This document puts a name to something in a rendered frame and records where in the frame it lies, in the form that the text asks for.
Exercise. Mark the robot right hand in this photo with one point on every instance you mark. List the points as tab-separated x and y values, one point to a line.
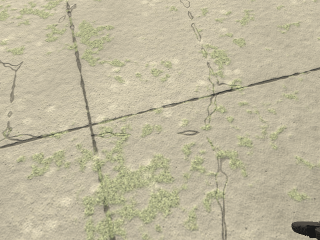
307	228

